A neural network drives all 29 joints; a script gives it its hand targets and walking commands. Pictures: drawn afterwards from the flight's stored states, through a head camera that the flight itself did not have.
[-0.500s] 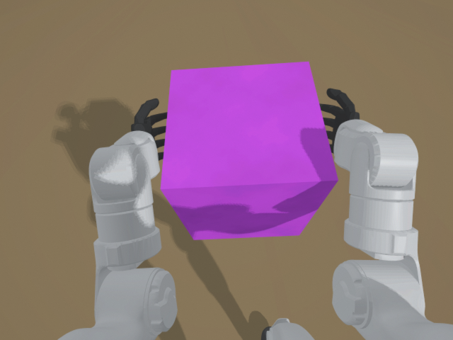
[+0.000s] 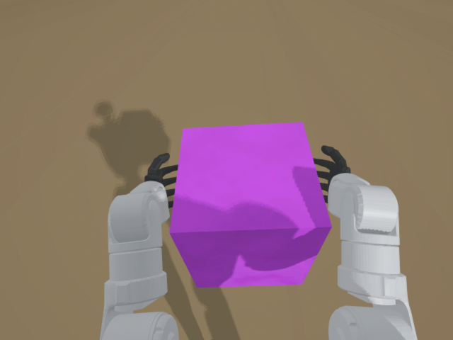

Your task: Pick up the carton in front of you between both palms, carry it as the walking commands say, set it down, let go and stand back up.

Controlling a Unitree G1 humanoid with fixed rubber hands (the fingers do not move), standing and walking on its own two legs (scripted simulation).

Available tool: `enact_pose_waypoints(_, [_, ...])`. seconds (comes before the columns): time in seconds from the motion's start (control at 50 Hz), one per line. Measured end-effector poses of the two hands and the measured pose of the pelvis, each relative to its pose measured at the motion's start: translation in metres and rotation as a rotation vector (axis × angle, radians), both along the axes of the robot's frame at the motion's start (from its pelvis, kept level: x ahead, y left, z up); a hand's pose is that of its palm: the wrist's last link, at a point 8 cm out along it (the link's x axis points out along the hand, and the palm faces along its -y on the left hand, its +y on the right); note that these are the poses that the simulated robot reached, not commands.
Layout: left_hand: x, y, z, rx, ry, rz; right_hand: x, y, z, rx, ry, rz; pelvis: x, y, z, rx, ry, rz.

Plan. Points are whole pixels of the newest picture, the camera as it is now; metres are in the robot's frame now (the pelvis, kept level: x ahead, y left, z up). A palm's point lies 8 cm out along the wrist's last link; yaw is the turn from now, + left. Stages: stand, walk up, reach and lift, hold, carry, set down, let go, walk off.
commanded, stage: carry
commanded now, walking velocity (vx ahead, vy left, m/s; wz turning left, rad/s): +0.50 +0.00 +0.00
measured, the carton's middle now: (245, 211) +0.34 +0.00 +0.03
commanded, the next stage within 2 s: none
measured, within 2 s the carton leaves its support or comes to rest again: neither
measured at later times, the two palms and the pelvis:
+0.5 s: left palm (191, 108) +0.57 +0.12 +0.10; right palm (324, 108) +0.57 -0.17 +0.10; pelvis +0.31 -0.02 -0.01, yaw +1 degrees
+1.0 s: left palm (185, 55) +0.87 +0.18 +0.07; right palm (284, 50) +0.87 -0.12 +0.09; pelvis +0.60 +0.03 +0.00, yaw -2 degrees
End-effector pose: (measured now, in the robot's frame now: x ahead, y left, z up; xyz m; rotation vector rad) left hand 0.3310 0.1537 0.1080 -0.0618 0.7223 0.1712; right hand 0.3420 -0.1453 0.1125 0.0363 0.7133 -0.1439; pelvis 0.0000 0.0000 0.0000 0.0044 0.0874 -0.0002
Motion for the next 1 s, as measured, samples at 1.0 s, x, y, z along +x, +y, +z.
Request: enact_pose_waypoints(1.0, [0.541, 0.025, -0.033, -0.031, 0.035, -0.043, 0.525, 0.026, -0.027, -0.028, 0.033, -0.032, 0.604, 0.034, 0.001, -0.006, -0.015, -0.028])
